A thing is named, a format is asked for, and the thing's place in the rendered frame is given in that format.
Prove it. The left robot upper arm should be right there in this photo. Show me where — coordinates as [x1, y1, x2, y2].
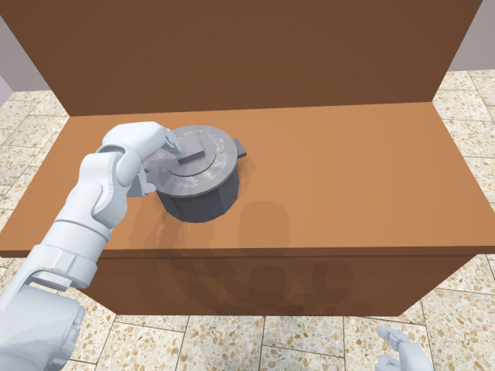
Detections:
[0, 284, 85, 371]

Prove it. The lid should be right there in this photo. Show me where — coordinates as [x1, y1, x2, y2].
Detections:
[142, 125, 238, 198]

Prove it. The left robot hand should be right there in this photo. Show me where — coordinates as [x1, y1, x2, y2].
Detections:
[102, 121, 182, 198]

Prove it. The pot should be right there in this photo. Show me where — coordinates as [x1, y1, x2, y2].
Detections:
[145, 138, 247, 223]

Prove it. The knob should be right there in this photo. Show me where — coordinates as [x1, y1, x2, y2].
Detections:
[176, 134, 205, 165]

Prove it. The left robot forearm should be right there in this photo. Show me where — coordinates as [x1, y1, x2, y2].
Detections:
[0, 141, 142, 319]

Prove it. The right robot hand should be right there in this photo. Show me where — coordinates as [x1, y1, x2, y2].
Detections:
[374, 325, 434, 371]

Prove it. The table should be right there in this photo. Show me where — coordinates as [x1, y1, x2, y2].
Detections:
[0, 0, 495, 317]

